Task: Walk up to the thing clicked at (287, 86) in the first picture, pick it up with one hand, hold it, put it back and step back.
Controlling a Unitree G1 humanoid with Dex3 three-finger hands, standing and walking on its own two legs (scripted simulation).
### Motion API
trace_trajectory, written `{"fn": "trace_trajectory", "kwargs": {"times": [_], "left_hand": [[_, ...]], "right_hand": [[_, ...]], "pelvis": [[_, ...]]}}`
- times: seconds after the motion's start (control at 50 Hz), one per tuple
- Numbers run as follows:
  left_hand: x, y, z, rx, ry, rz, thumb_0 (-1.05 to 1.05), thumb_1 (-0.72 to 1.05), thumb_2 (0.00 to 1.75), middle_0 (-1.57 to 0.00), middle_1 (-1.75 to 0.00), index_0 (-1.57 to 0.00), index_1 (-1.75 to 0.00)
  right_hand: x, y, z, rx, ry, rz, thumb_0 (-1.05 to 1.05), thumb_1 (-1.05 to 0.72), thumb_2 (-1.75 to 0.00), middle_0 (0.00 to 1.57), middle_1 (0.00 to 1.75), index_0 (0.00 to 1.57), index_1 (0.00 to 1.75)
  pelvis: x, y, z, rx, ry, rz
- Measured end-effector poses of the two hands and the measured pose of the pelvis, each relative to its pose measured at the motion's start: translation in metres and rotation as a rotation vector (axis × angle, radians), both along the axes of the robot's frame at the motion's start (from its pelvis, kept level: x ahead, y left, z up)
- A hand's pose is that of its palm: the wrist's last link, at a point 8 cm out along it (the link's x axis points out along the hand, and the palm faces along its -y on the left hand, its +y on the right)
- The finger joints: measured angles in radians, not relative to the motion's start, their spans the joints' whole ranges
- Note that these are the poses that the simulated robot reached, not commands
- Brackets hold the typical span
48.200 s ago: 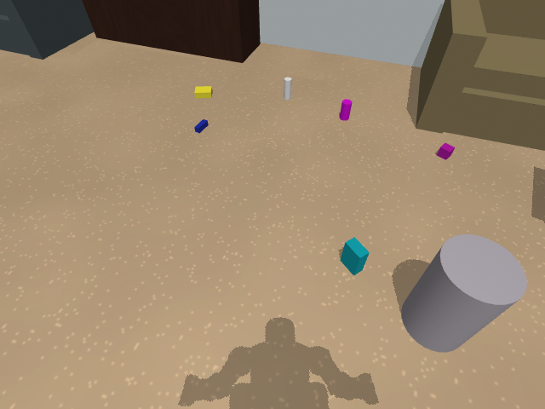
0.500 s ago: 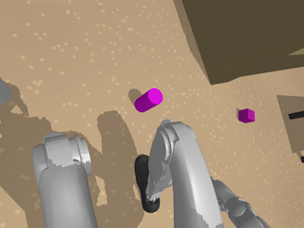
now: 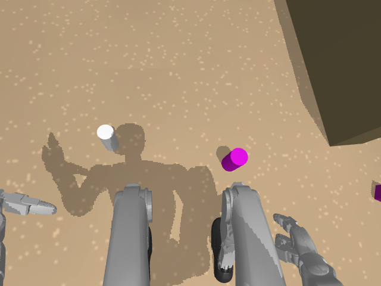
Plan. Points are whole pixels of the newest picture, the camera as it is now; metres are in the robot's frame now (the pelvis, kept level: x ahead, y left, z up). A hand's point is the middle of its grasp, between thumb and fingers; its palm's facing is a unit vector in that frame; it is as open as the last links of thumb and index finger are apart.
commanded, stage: home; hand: left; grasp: from the side
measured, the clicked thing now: (108, 138) +0.49 +0.26 -0.39
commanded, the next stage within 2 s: none
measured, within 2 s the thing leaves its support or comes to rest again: neither
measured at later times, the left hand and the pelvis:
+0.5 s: hand (22, 199) +0.26 +0.23 +0.11, palm faces +0.22 -0.90 -0.37, open 17.3 cm; pelvis +0.07 -0.02 +0.20, yaw +4 degrees
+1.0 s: hand out of the picture +0.23 +0.19 +0.20, palm faces +0.20 -0.93 -0.30, open 17.4 cm; pelvis +0.08 -0.01 +0.26, yaw +5 degrees
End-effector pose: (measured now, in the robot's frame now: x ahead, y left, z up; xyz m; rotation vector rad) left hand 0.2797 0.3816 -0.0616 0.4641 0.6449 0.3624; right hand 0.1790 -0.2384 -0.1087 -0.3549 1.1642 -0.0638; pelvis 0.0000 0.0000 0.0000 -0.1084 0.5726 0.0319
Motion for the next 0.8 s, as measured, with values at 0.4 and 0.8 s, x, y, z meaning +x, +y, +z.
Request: {"fn": "trace_trajectory", "kwargs": {"times": [0.4,0.8], "left_hand": [[-0.033,-0.097,0.169,-0.158,0.116,0.104,-0.01,-0.51,0.07,-0.06,-0.06,-0.06,-0.05],[-0.062,-0.152,0.296,-0.249,0.044,0.042,-0.01,-0.48,0.08,-0.06,-0.06,-0.07,-0.06]], "right_hand": [[0.053,-0.016,0.197,-0.033,-0.290,-0.067,0.01,-0.90,-0.90,0.21,0.30,0.20,0.30],[0.069,0.006,0.298,0.009,-0.523,-0.100,0.02,-0.90,-0.90,0.21,0.30,0.20,0.30]], "pelvis": [[0.054,-0.017,0.170,0.057,-0.174,0.035],[0.086,-0.008,0.252,0.078,-0.392,0.056]]}}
